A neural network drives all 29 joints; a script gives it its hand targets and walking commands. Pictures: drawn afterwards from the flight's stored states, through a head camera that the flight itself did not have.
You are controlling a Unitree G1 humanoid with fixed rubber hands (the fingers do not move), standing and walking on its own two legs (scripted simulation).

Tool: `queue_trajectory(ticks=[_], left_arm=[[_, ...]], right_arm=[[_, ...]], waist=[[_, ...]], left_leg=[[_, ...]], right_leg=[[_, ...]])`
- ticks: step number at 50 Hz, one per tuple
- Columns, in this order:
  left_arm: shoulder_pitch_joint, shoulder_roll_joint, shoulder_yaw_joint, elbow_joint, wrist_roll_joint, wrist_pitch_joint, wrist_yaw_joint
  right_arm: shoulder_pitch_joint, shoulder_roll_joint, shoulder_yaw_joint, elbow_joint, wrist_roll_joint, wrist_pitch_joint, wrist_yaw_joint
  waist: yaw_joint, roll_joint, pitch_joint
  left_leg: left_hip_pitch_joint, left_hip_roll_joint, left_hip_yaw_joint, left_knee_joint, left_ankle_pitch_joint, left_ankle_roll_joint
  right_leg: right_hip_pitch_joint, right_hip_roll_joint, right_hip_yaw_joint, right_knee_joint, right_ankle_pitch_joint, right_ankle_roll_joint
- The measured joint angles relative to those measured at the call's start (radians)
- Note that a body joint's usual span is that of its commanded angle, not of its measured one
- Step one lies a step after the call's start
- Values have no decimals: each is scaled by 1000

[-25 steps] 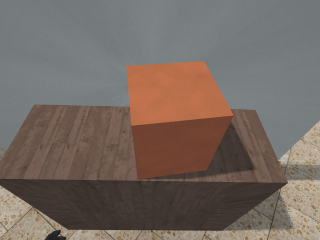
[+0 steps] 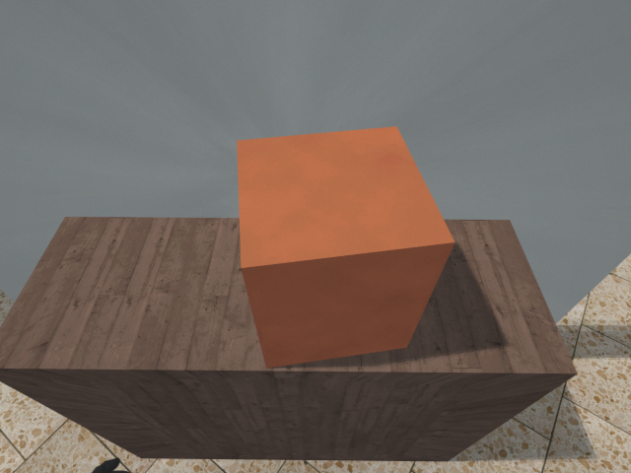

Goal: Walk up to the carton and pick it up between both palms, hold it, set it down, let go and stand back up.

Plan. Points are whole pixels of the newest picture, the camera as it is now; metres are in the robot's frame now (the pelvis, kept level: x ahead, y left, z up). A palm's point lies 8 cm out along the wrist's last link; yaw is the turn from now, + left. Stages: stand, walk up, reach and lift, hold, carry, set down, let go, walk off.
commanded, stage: walk up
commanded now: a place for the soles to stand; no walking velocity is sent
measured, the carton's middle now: (328, 252) +0.39 +0.00 +0.06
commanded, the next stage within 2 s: reach and lift in 0.74 s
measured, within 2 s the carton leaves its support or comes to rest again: neither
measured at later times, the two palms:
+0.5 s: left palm out of the picture +0.11 +0.31 -0.11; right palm out of the picture +0.08 -0.31 -0.09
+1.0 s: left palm (126, 438) +0.19 +0.27 -0.08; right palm out of the picture +0.12 -0.29 -0.10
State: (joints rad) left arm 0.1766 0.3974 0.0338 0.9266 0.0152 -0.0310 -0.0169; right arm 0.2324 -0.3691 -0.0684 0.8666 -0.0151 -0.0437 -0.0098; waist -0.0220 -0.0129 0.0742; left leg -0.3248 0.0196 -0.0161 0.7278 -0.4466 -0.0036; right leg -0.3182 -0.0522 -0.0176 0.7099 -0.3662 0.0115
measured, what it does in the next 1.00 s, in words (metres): stands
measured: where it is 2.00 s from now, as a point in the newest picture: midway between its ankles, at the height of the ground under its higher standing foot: outside the picture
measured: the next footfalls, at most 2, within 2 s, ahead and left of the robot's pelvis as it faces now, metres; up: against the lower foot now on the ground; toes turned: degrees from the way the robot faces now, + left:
none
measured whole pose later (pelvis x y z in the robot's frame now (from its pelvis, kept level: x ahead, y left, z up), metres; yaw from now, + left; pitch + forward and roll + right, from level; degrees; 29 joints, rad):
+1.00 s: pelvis +0.00 +0.01 -0.01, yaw +0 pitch -4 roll -1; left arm 0.07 0.30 0.04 0.46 0.05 0.40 0.03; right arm 0.05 -0.31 -0.13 1.00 -0.07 -0.20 0.07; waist -0.02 -0.02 0.13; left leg -0.32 0.03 -0.01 0.78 -0.39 -0.02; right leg -0.31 -0.04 -0.01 0.75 -0.38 0.01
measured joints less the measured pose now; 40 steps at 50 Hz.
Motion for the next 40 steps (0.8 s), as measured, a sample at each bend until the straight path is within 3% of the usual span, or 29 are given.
queue_trajectory(ticks=[2, 5, 8, 13, 35, 37, 38, 40], left_arm=[[-1, 2, 0, 0, 0, 0, 0], [-7, 10, 0, 0, 0, 0, 0], [-10, 10, 0, 0, 0, 0, 2], [-5, -14, 0, 0, 0, 0, 2], [-6, 4, 0, 0, 0, 0, 3], [1, -1, 0, 0, 0, -1, 3], [4, -4, 0, -14, 1, 23, 5], [-10, -5, 2, -104, 4, 177, 25]], right_arm=[[0, 2, 0, 0, 0, -2, 0], [0, 11, 0, 0, 0, -8, 0], [-1, 10, 0, 0, 0, -8, 0], [-3, -13, 0, 0, 0, -3, 0], [-5, 8, 0, 1, 0, -2, 0], [-6, 5, 0, 1, 0, 1, 0], [-12, 3, -3, 15, -6, -13, 1], [-71, 10, -23, 105, -35, -75, 20]], waist=[[0, -2, -1], [0, -14, -5], [0, -23, -5], [0, -1, -9], [1, -18, -12], [0, -12, -10], [1, -8, -8], [1, -6, 23]], left_leg=[[5, -1, 1, -31, 131, -3], [5, -1, 2, -28, 94, -8], [5, 0, 0, -27, 83, -10], [5, 1, 1, -21, 74, -9], [5, 2, 0, -7, 72, -9], [5, 2, 0, 7, 29, -8], [5, 3, 0, 9, 26, -9], [4, 3, 0, 31, 73, -11]], right_leg=[[-4, -2, 0, 9, -1, 0], [-14, -2, 1, 26, -53, 0], [-10, 0, -1, 1, 17, 0], [-6, 0, -1, 2, -6, 0], [-1, 2, -2, 7, -9, 0], [8, 2, -2, 7, -10, 0], [9, 2, -2, 10, -11, 0], [7, 1, 0, 42, -24, 0]])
